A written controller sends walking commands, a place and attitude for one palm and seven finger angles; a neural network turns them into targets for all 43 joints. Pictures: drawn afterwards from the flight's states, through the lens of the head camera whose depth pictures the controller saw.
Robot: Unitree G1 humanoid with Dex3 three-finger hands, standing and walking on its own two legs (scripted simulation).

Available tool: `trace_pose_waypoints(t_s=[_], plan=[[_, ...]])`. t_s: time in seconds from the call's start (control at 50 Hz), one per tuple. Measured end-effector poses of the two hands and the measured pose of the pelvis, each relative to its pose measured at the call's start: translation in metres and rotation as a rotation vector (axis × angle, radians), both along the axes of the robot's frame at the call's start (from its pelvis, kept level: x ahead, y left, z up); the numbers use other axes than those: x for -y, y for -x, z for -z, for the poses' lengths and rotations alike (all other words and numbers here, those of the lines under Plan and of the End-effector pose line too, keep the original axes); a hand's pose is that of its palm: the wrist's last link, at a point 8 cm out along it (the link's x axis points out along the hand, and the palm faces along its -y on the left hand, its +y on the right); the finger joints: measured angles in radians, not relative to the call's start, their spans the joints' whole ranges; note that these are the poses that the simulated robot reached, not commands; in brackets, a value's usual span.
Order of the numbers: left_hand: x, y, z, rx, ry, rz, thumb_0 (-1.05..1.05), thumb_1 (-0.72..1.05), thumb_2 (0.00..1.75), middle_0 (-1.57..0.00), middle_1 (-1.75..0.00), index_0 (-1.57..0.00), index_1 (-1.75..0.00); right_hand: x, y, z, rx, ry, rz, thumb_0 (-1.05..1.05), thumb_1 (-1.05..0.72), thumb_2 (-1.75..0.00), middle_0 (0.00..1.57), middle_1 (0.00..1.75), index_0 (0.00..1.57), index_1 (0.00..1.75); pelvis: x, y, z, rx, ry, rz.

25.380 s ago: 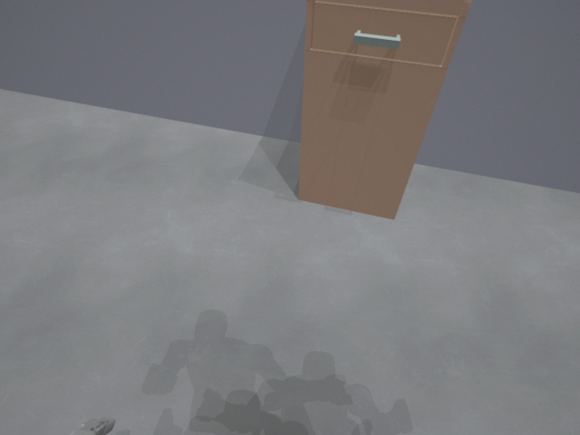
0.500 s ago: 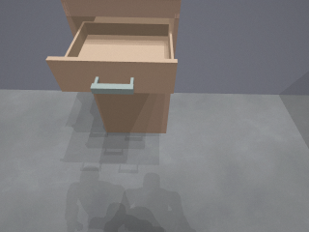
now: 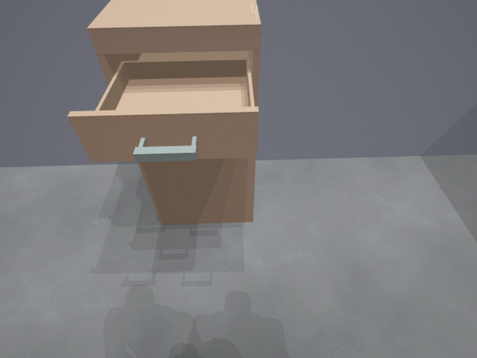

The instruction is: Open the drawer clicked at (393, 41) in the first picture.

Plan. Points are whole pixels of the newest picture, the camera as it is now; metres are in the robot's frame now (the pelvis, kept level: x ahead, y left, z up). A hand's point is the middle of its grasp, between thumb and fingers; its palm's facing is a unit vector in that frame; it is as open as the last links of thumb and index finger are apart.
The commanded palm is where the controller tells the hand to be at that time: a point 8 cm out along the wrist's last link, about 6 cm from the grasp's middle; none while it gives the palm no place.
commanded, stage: let the arm hang, fingers relaxed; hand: left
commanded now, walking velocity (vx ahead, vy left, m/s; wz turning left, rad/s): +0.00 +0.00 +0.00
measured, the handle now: (167, 147) +0.54 +0.20 +0.04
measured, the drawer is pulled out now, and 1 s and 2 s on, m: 0.30 0.30 0.30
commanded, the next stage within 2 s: look to check the result in 0.12 s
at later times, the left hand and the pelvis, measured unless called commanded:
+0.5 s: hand out of the picture +0.00 +0.17 -0.17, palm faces +0.04 -0.98 -0.20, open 7.4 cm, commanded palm none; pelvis +0.00 +0.00 +0.00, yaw +0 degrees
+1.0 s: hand out of the picture +0.04 +0.19 -0.17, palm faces +0.03 -0.97 -0.23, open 7.4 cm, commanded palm none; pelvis +0.01 +0.00 +0.00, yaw +0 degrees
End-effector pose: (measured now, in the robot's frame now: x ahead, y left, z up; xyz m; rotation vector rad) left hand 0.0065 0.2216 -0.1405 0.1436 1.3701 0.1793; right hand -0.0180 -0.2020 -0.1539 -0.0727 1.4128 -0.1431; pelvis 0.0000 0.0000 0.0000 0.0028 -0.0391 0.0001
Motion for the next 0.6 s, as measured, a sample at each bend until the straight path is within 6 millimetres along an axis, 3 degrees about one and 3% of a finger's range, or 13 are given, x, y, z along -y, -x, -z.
trace_pose_waypoints(t_s=[0.3,0.6], plan=[[0.001,0.009,0.0,-0.038,0.003,-0.01,0.0,0.91,0.9,-0.2,-0.3,-0.2,-0.3,0.01,0.017,-0.003,-0.06,0.022,0.008,0.0,-0.91,-0.9,0.19,0.3,0.2,0.3,0.002,-0.001,0.0,-0.005,0.001,-0.001],[-0.002,0.002,0.001,-0.034,0.004,-0.008,0.0,0.91,0.9,-0.2,-0.3,-0.2,-0.3,0.012,0.0,-0.005,-0.034,0.03,-0.002,0.0,-0.91,-0.9,0.19,0.3,0.2,0.3,0.001,-0.004,-0.001,-0.008,0.004,-0.002]])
